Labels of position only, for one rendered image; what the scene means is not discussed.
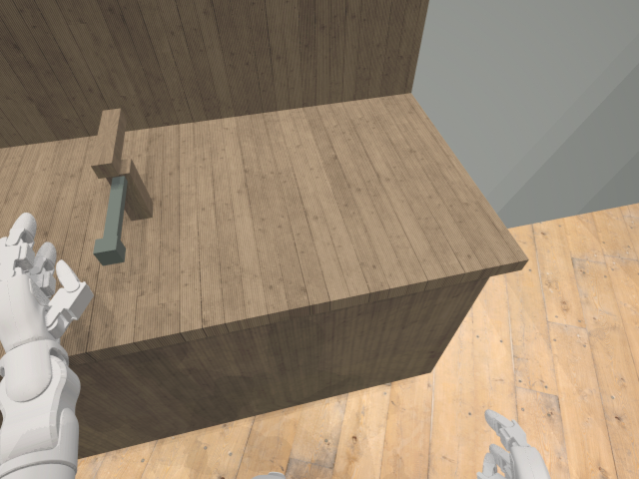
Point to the counter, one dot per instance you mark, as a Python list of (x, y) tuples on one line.
[(295, 226)]

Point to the left robot forearm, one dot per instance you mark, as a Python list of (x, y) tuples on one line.
[(39, 436)]

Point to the tap lever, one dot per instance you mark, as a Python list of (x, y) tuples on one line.
[(110, 249)]

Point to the left robot hand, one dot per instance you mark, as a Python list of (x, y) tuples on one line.
[(27, 283)]

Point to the right robot hand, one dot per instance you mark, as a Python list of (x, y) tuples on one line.
[(523, 461)]

